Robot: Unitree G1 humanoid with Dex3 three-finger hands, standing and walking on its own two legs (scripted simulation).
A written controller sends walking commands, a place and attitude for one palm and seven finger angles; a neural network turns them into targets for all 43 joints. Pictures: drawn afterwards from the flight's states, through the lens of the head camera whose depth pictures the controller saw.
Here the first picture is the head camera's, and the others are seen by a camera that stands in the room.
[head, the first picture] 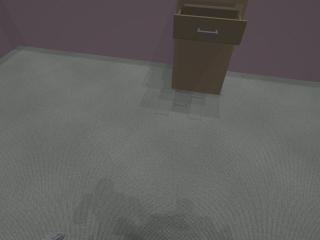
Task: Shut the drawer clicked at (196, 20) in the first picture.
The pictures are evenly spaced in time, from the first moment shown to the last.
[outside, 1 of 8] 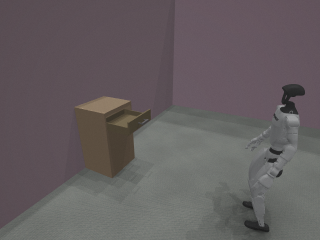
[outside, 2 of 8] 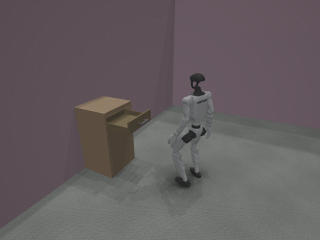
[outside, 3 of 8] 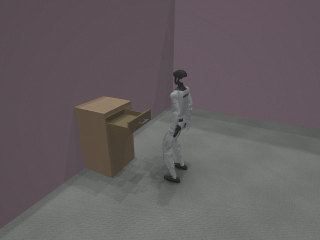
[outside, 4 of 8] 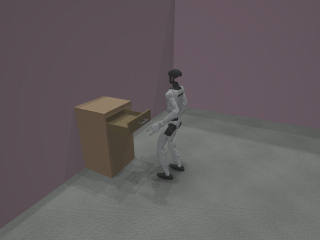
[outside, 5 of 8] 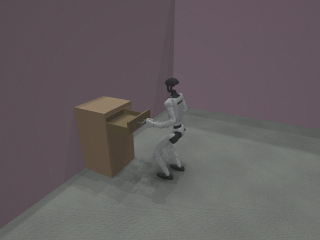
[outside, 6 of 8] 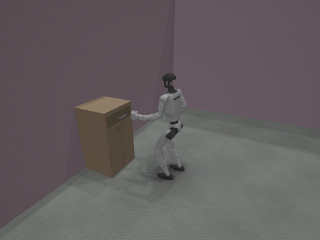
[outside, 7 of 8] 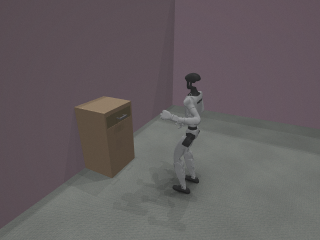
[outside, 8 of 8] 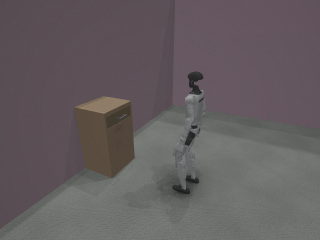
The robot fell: no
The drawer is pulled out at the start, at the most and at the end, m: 0.30 0.30 0.00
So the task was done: yes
